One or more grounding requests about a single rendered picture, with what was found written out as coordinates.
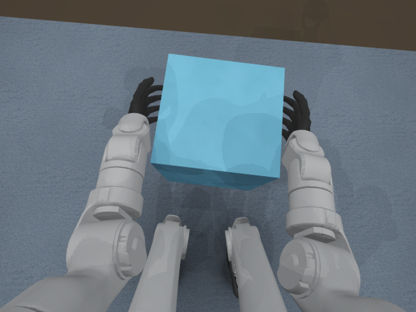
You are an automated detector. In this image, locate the right robot upper arm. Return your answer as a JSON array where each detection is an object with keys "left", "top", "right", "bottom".
[{"left": 277, "top": 237, "right": 407, "bottom": 312}]

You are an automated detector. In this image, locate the right robot hand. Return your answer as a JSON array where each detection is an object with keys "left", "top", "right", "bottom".
[{"left": 282, "top": 90, "right": 311, "bottom": 142}]

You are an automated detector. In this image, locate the left robot upper arm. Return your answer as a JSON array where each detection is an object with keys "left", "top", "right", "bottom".
[{"left": 0, "top": 218, "right": 147, "bottom": 312}]

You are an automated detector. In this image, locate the carton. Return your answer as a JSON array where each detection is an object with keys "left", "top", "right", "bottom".
[{"left": 150, "top": 54, "right": 285, "bottom": 190}]

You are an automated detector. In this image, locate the right robot thigh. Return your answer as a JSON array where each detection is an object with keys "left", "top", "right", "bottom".
[{"left": 225, "top": 223, "right": 287, "bottom": 312}]

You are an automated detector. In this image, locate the robot right forearm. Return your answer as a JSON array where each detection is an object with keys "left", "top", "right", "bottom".
[{"left": 281, "top": 130, "right": 361, "bottom": 282}]

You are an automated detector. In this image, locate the left robot hand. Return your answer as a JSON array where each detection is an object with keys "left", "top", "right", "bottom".
[{"left": 128, "top": 77, "right": 163, "bottom": 124}]

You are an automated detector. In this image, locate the robot right foot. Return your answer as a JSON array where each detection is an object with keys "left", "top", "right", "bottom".
[{"left": 226, "top": 247, "right": 239, "bottom": 299}]

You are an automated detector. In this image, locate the robot left forearm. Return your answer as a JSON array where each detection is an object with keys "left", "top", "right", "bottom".
[{"left": 66, "top": 113, "right": 151, "bottom": 267}]

